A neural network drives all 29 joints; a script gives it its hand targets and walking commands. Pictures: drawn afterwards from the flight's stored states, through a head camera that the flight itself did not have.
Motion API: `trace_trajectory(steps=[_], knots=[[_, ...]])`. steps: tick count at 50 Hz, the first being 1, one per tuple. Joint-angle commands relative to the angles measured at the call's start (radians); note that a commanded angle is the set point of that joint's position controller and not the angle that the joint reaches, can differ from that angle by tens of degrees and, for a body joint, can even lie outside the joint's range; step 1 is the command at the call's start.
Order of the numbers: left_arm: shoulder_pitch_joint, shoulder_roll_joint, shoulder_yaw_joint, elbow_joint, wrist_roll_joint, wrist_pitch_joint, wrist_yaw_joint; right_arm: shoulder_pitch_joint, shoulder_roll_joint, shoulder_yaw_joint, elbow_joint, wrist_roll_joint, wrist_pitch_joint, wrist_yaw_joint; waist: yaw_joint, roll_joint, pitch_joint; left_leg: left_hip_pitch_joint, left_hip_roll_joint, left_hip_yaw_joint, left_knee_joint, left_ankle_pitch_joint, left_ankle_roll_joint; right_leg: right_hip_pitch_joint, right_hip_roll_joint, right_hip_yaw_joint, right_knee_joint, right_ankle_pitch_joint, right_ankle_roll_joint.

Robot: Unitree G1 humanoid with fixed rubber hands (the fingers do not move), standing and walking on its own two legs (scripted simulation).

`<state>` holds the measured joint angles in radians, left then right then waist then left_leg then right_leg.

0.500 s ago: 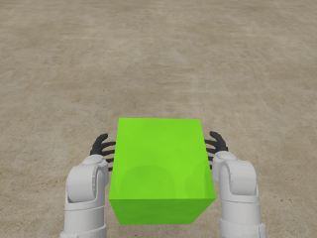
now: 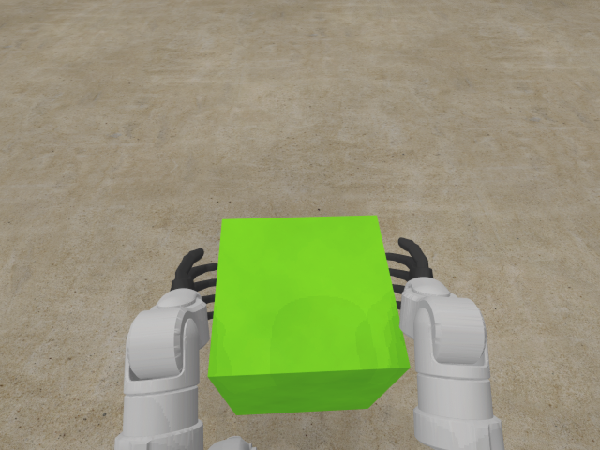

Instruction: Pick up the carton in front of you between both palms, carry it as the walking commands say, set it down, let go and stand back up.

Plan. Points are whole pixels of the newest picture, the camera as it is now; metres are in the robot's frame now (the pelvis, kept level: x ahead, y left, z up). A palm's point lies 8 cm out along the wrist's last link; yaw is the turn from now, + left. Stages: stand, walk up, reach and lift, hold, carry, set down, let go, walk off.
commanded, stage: carry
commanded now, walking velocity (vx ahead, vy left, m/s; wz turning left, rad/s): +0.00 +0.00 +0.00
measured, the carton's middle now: (301, 322) +0.30 +0.01 -0.03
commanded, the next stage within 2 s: none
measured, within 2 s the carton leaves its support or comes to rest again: neither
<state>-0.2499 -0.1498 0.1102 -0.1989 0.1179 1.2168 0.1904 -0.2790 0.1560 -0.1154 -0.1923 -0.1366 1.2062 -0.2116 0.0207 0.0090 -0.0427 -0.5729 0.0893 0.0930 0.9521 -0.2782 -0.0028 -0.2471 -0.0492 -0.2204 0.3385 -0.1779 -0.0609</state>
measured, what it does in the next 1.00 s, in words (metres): walks ahead: left foot, then right foot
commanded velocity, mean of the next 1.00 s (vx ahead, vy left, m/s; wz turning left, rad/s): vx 0.00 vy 0.00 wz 0.00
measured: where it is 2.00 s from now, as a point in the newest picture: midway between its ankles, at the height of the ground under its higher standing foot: outside the picture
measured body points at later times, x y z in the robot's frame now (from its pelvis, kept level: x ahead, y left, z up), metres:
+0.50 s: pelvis +0.22 +0.02 -0.01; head +0.23 +0.02 +0.44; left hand +0.53 +0.15 +0.06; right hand +0.52 -0.14 +0.07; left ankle +0.26 +0.11 -0.75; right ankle +0.12 -0.09 -0.75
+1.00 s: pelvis +0.25 +0.00 -0.01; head +0.24 -0.01 +0.44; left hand +0.55 +0.12 +0.06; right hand +0.54 -0.17 +0.07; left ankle +0.26 +0.11 -0.74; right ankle +0.12 -0.08 -0.74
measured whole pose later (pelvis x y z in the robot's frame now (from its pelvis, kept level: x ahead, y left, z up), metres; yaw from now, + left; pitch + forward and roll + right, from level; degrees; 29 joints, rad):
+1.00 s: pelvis +0.25 +0.00 -0.01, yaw -4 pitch +4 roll +1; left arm -0.31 -0.16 0.14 -0.15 0.15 1.25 0.24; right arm -0.35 0.18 -0.14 -0.14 -0.15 1.20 -0.23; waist 0.00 -0.01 -0.10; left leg -0.34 0.07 0.19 0.55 -0.23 0.01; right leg -0.13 -0.05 -0.17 0.51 -0.39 0.01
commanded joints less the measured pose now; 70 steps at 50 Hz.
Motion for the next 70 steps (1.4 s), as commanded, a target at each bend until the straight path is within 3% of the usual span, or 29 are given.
trace_trajectory(steps=[1,4,6,7,8,9,10,11,12,14,15,17,20,23,28,33,39,45,52,57,61,63,66,70], knots=[[-0.504,-1.021,-0.669,-0.117,-0.467,-0.025,-0.380,-0.436,1.059,0.707,-0.078,0.444,-0.021,0.350,-0.010,-0.178,-0.312,0.034,-0.031,0.081,-0.282,0.155,-0.013,0.304,-0.192,0.057,-0.052,0.587,-0.042],[-0.483,-0.990,-0.657,-0.119,-0.444,-0.012,-0.373,-0.443,1.031,0.709,-0.090,0.455,-0.004,0.355,-0.002,-0.183,-0.298,0.152,-0.070,0.120,-0.417,0.294,-0.011,0.283,-0.175,0.021,0.005,0.634,-0.014],[-0.493,-0.973,-0.655,-0.117,-0.434,0.000,-0.367,-0.437,1.012,0.702,-0.072,0.459,0.011,0.363,-0.011,-0.128,-0.300,0.292,-0.087,0.155,-0.568,0.441,-0.014,0.252,-0.139,-0.019,0.122,0.549,0.018],[-0.496,-0.964,-0.653,-0.103,-0.426,0.008,-0.365,-0.431,1.000,0.693,-0.059,0.455,0.019,0.369,-0.021,-0.082,-0.304,0.417,-0.057,0.129,-0.650,0.547,-0.005,0.184,-0.113,-0.019,0.204,0.482,0.054],[-0.496,-0.961,-0.653,-0.083,-0.422,0.018,-0.362,-0.430,0.979,0.678,-0.041,0.454,0.027,0.376,-0.021,-0.010,-0.342,0.610,0.063,0.040,-0.602,0.806,0.025,0.049,-0.088,-0.006,0.287,0.287,0.089],[-0.509,-0.956,-0.659,-0.073,-0.422,0.027,-0.360,-0.415,0.959,0.658,-0.013,0.447,0.031,0.380,-0.026,0.130,-0.413,0.787,0.228,-0.131,-0.498,1.206,0.097,-0.092,-0.041,0.026,0.390,-0.032,0.119],[-0.513,-0.969,-0.670,-0.051,-0.430,0.033,-0.363,-0.390,0.959,0.636,0.024,0.431,0.033,0.382,-0.041,0.221,-0.482,0.836,0.301,-0.240,-0.506,1.323,0.173,-0.139,-0.014,0.115,0.439,-0.351,0.122],[-0.528,-0.980,-0.676,-0.046,-0.436,0.030,-0.365,-0.388,0.991,0.631,0.041,0.434,0.032,0.387,-0.035,0.149,-0.491,0.851,0.291,-0.204,-0.508,1.154,0.201,-0.170,-0.021,0.164,0.421,-0.410,0.091],[-0.553,-0.983,-0.683,-0.069,-0.436,0.024,-0.365,-0.392,1.006,0.637,0.049,0.434,0.024,0.392,-0.030,0.132,-0.482,0.825,0.285,-0.204,-0.531,1.040,0.197,-0.153,-0.035,0.157,0.337,-0.410,0.088],[-0.628,-1.024,-0.711,-0.106,-0.458,0.010,-0.365,-0.444,1.051,0.637,0.033,0.440,0.008,0.396,-0.023,0.141,-0.475,0.738,0.201,-0.127,-0.557,0.826,0.140,-0.066,-0.030,0.152,0.167,-0.332,0.090],[-0.647,-1.039,-0.714,-0.123,-0.466,0.002,-0.364,-0.474,1.064,0.645,0.007,0.448,0.003,0.395,-0.019,0.124,-0.470,0.691,0.166,-0.088,-0.549,0.731,0.112,-0.007,-0.027,0.138,0.067,-0.211,0.096],[-0.629,-1.048,-0.699,-0.123,-0.463,-0.006,-0.359,-0.492,1.070,0.655,-0.023,0.456,0.000,0.393,-0.022,0.083,-0.477,0.596,0.136,-0.045,-0.538,0.580,0.072,0.116,-0.056,0.138,0.035,-0.014,0.089],[-0.606,-1.037,-0.689,-0.125,-0.443,-0.003,-0.353,-0.496,1.058,0.660,-0.033,0.455,0.005,0.395,-0.021,0.029,-0.429,0.547,0.098,0.013,-0.497,0.570,0.053,0.088,-0.115,0.166,0.128,0.211,0.080],[-0.587,-1.018,-0.678,-0.091,-0.444,0.016,-0.355,-0.435,1.043,0.645,0.033,0.439,0.018,0.389,-0.018,0.013,-0.447,0.539,0.094,0.000,-0.415,0.795,0.068,0.127,-0.108,0.144,0.177,0.357,0.096],[-0.544,-1.025,-0.657,-0.011,-0.433,0.009,-0.377,-0.449,1.055,0.659,0.058,0.422,0.013,0.383,-0.017,-0.055,-0.424,0.488,0.072,0.022,-0.362,0.787,0.062,0.126,-0.102,0.143,0.207,0.540,0.092],[-0.641,-1.033,-0.663,-0.064,-0.459,0.006,-0.375,-0.529,1.070,0.671,0.022,0.453,0.011,0.384,-0.016,-0.046,-0.373,0.444,0.056,0.030,-0.377,0.679,0.045,0.137,-0.101,0.135,0.178,0.543,0.094],[-0.608,-1.015,-0.657,-0.034,-0.444,0.012,-0.367,-0.474,1.054,0.649,0.070,0.438,0.022,0.385,-0.016,-0.019,-0.392,0.462,0.050,0.032,-0.370,0.706,0.043,0.166,-0.103,0.123,0.194,0.606,0.092],[-0.659,-1.033,-0.660,-0.049,-0.455,0.007,-0.369,-0.512,1.077,0.656,0.068,0.449,0.017,0.391,-0.015,-0.024,-0.369,0.443,0.051,0.034,-0.377,0.669,0.038,0.172,-0.099,0.112,0.163,0.568,0.090],[-0.602,-1.058,-0.655,0.080,-0.429,-0.032,-0.388,-0.452,1.098,0.660,0.183,0.418,-0.022,0.404,-0.013,-0.055,-0.359,0.416,0.043,0.045,-0.377,0.579,0.031,0.194,-0.118,0.104,0.176,0.639,0.074],[-0.595,-1.081,-0.639,0.165,-0.396,-0.137,-0.415,-0.445,1.124,0.653,0.247,0.385,-0.127,0.432,-0.013,-0.044,-0.338,0.410,0.060,0.037,-0.370,0.548,0.036,0.162,-0.123,0.102,0.170,0.530,0.065],[-0.655,-1.081,-0.661,0.102,-0.402,-0.218,-0.420,-0.484,1.129,0.660,0.200,0.385,-0.210,0.434,-0.018,-0.037,-0.341,0.394,0.070,0.033,-0.378,0.436,0.038,0.158,-0.131,0.103,0.164,0.404,0.054],[-0.660,-1.069,-0.667,0.085,-0.393,-0.249,-0.417,-0.506,1.119,0.669,0.177,0.385,-0.238,0.432,-0.021,-0.027,-0.344,0.416,0.078,0.024,-0.397,0.431,0.040,0.125,-0.122,0.103,0.158,0.280,0.050],[-0.568,-1.032,-0.634,0.161,-0.343,-0.290,-0.417,-0.436,1.075,0.638,0.244,0.341,-0.279,0.438,-0.022,-0.008,-0.345,0.421,0.087,0.005,-0.414,0.418,0.046,0.105,-0.110,0.108,0.140,0.149,0.048],[-0.513,-0.986,-0.565,0.248,-0.253,-0.383,-0.426,-0.351,1.025,0.542,0.373,0.243,-0.365,0.455,-0.025,-0.003,-0.316,0.401,0.087,-0.002,-0.433,0.382,0.044,0.084,-0.107,0.120,0.126,0.087,0.047]])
